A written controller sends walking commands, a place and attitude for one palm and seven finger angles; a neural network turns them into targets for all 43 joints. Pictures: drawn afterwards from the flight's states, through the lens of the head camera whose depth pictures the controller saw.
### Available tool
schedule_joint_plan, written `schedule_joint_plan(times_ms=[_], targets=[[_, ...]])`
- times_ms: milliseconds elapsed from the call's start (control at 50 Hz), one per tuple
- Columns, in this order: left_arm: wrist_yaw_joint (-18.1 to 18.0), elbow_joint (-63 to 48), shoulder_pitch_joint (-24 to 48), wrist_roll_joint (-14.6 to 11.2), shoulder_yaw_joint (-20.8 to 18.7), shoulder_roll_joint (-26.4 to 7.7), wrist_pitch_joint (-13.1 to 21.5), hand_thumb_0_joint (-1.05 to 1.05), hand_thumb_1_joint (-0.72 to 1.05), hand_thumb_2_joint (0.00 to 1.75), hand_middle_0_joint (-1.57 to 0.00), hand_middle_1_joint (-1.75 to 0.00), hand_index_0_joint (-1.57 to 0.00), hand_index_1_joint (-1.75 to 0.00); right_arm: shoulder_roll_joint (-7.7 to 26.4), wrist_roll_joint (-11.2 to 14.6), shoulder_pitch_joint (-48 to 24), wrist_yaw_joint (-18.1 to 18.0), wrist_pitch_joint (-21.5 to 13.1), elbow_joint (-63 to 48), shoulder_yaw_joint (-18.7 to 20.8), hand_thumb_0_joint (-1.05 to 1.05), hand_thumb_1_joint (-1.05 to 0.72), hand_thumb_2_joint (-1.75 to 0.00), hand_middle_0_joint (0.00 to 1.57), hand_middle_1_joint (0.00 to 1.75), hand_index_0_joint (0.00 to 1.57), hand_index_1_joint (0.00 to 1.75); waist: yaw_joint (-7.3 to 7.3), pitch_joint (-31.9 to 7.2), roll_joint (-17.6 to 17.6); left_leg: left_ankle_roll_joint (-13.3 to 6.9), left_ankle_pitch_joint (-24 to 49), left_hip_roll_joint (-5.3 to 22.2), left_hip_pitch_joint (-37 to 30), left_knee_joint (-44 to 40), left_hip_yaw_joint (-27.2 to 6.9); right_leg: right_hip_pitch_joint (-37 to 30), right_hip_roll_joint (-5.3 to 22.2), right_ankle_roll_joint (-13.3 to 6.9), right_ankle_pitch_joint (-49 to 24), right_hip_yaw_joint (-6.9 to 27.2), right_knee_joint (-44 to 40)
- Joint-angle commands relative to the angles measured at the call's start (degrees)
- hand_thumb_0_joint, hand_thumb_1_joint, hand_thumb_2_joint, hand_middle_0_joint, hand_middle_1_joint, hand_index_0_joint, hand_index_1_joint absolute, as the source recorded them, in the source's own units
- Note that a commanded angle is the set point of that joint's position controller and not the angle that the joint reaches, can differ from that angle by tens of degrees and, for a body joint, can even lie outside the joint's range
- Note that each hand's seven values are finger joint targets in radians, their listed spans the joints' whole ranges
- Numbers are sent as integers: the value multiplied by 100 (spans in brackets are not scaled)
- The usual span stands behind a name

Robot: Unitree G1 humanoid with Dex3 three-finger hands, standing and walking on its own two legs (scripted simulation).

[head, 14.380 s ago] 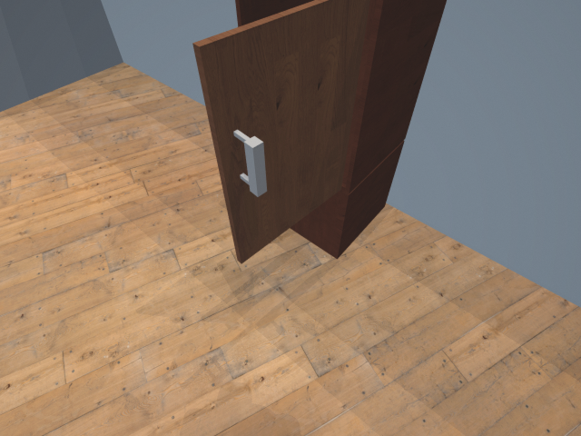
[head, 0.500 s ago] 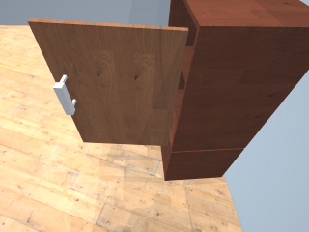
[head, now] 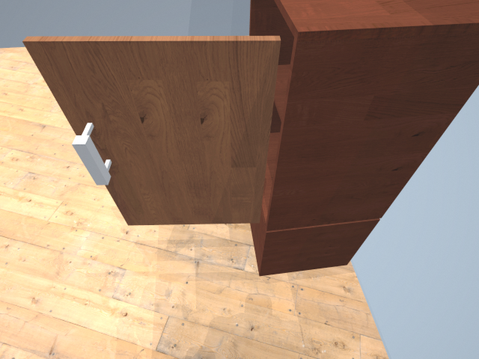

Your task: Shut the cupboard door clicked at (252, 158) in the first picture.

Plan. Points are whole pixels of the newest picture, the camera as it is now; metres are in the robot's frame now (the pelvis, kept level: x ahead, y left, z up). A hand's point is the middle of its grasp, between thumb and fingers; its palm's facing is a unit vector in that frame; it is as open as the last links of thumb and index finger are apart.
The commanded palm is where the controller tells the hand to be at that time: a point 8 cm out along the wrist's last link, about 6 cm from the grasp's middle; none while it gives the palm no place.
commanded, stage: look again from close up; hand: left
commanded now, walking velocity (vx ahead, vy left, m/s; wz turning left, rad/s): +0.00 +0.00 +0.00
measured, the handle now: (96, 154) +0.51 +0.34 +0.01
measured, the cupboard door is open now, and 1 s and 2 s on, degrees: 84 84 84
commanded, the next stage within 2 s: shuffle to correct the standing spot in 0.36 s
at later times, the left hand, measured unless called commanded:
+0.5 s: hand out of the picture -0.02 +0.14 -0.17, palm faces +0.00 -0.98 -0.18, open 7.4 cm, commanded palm none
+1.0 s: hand out of the picture +0.03 +0.22 -0.17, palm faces +0.09 -0.97 -0.22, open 7.4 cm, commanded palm none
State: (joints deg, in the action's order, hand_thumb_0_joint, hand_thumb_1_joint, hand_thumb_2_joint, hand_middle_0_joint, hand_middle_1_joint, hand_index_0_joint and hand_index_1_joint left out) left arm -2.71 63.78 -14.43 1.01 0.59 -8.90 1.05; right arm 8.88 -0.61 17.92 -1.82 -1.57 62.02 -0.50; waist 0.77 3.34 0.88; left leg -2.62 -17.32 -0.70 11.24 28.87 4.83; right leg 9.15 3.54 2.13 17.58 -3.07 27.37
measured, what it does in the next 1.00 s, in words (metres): lifts its right foot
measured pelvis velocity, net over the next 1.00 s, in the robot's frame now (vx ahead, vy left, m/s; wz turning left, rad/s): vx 0.01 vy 0.03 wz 0.04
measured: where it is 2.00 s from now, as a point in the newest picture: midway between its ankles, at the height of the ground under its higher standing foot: outside the picture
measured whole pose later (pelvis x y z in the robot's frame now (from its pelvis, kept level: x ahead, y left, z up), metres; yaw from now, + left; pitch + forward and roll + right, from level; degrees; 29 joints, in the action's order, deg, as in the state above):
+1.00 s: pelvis +0.01 +0.03 +0.00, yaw +2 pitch +0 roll +0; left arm -1.3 59.1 -14.4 1.8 -3.0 -11.2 -2.2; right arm 9.3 -1.3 15.3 -1.4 -0.6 58.0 0.1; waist -0.9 2.3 -1.2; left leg -4.9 -15.2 -2.1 11.9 26.8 7.1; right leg 25.0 4.3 -0.6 25.8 -5.5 59.5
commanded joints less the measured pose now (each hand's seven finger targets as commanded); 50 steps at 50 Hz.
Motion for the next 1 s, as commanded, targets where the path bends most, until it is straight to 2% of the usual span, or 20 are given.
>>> schedule_joint_plan(times_ms=[0, 80, 180, 320, 460, 500, 580, 600, 640, 680, 700, 720, 740, 760, 780, 800, 840, 900, 940, 980], targets=[[-25, -244, -457, -36, -76, -534, 84, 0, 90, 90, -20, -30, -20, -30, 655, -20, 351, -31, -103, -358, 94, 0, -90, -90, 20, 30, 20, 30, -61, -611, -17, -10, 3138, 760, -289, -202, -713, -93, 213, -436, -1454, 169, 117], [0, -310, -385, -48, -55, -546, 24, 0, 90, 90, -20, -30, -20, -30, 625, -11, 227, 8, -40, -360, 84, 0, -90, -90, 20, 30, 20, 30, -69, 136, -369, -2, 1446, 647, 166, -564, -702, 272, 247, -397, -854, 342, -141], [27, -347, -409, -45, -48, -622, 1, 0, 90, 90, -20, -30, -20, -30, 616, -15, 155, 54, -2, -257, 61, 0, -90, -90, 20, 30, 20, 30, -81, 454, -370, 31, 560, 584, 289, -850, -641, 519, 232, -392, -286, 472, -366], [54, -367, -484, -44, -60, -680, 23, 0, 90, 90, -20, -30, -20, -30, 611, -11, 66, 63, -2, -152, 51, 0, -90, -90, 20, 30, 20, 30, -98, 292, -180, 69, 398, 562, 163, -934, -548, 510, 258, -403, -175, 585, -582], [58, -301, -539, -46, -69, -698, 78, 0, 90, 90, -20, -30, -20, -30, 599, 2, 2, 56, -19, -54, 45, 0, -90, -90, 20, 30, 20, 30, -110, -100, -126, 117, 851, 566, -48, -731, -448, 243, 360, -417, -767, 627, -619], [46, -322, -597, -30, -139, -811, 52, 0, 90, 90, -20, -30, -20, -30, 557, 3, -45, 70, 59, -90, 57, 0, -90, -90, 20, 30, 20, 30, -152, -35, -294, 147, 488, 452, 195, -490, -329, 194, 523, -491, -405, 724, -656], [38, -404, -759, 7, -341, -1173, -10, 0, 90, 90, -20, -30, -20, -30, 542, -24, -249, 124, 207, -287, 135, 0, -90, -90, 20, 30, 20, 30, -289, 306, -960, 258, -416, 177, 1000, 668, -50, 298, 1449, -962, 484, 1589, -1315], [23, -431, -827, 28, -398, -1206, -14, 0, 90, 90, -20, -30, -20, -30, 569, -25, -366, 132, 233, -355, 166, 0, -90, -90, 20, 30, 20, 30, -362, 383, -1114, 257, -673, 202, 1289, 1051, -82, 224, 1656, -1112, 380, 1740, -1411], [0, -483, -900, 69, -470, -1194, 19, 0, 90, 90, -20, -30, -20, -30, 569, -16, -500, 153, 207, -496, 190, 0, -90, -90, 20, 30, 20, 30, -411, 375, -1028, 242, -905, 305, 1725, 1606, -281, 1, 1911, -1349, -557, 1894, -1263], [12, -535, -760, 91, -502, -1185, 28, 0, 90, 90, -20, -30, -20, -30, 500, 13, -493, 180, 182, -560, 198, 0, -90, -90, 20, 30, 20, 30, -341, 214, -942, 261, -800, 333, 1465, 1187, -258, -66, 1790, -1286, -1496, 1389, -880], [12, -599, -594, 88, -518, -1198, 11, 0, 90, 90, -20, -30, -20, -30, 433, 26, -263, 189, 160, -491, 195, 0, -90, -90, 20, 30, 20, 30, -225, 51, -828, 270, -488, 295, 884, 603, -174, 130, 1634, -1132, -1571, 1046, -579], [25, -633, -440, 71, -516, -1183, -18, 0, 90, 90, -20, -30, -20, -30, 391, 24, 42, 190, 128, -381, 178, 0, -90, -90, 20, 30, 20, 30, -90, -95, -804, 274, 64, 115, 178, -23, 60, 439, 1310, -902, -1401, 669, -242], [35, -647, -381, 51, -488, -1063, -56, 0, 90, 90, -20, -30, -20, -30, 486, 13, 399, 180, 87, -248, 180, 0, -90, -90, 20, 30, 20, 30, 42, -264, -435, 245, 545, 143, -484, -496, 30, 738, 948, -692, -952, 339, 332], [56, -732, -397, 21, -444, -825, -103, 0, 90, 90, -20, -30, -20, -30, 880, -38, 661, 146, 60, -220, 261, 0, -90, -90, 20, 30, 20, 30, 124, -396, 655, -66, 903, 866, -937, -799, -902, 1393, 364, -411, 167, -185, 1291], [70, -887, -321, 25, -384, -555, -142, 0, 90, 90, -20, -30, -20, -30, 1277, -69, 873, 114, 103, -255, 360, 0, -90, -90, 20, 30, 20, 30, 174, -396, 1819, -664, 1397, 1847, -1130, -1216, -2151, 2287, -166, -210, 2058, -456, 2544], [51, -987, -99, 80, -378, -579, -193, 0, 90, 90, -20, -30, -20, -30, 1286, -69, 894, 103, 171, -298, 367, 0, -90, -90, 20, 30, 20, 30, 249, -223, 1373, -1023, 986, 2056, -625, -1346, -2169, 2326, -68, -339, 2178, -94, 3292], [101, -896, 42, 73, -397, -554, -191, 0, 90, 90, -20, -30, -20, -30, 996, -78, 286, 76, 131, -479, 269, 0, -90, -90, 20, 30, 20, 30, 69, 81, 921, -1085, 356, 1827, -35, -1519, -2035, 2411, 177, -409, 1503, 76, 3846], [172, -749, -215, 77, -367, -376, -198, 0, 90, 90, -20, -30, -20, -30, 809, -86, -133, 57, 45, -629, 202, 0, -90, -90, 20, 30, 20, 30, -205, 196, 308, -954, 1064, 1439, 328, -1592, -1413, 2006, 183, -311, 776, -117, 3623], [161, -761, -289, 66, -349, -332, -211, 0, 90, 90, -20, -30, -20, -30, 871, -89, -20, 47, 13, -605, 211, 0, -90, -90, 20, 30, 20, 30, -203, -27, 397, -956, 1666, 1341, 55, -1492, -1112, 1861, 142, -255, 714, -207, 3204], [139, -811, -139, 63, -331, -334, -208, 0, 90, 90, -20, -30, -20, -30, 864, -99, 130, 48, 19, -568, 230, 0, -90, -90, 20, 30, 20, 30, -115, -137, 355, -1025, 2075, 1347, -226, -1374, -1050, 1737, 78, -242, 783, -267, 2639]])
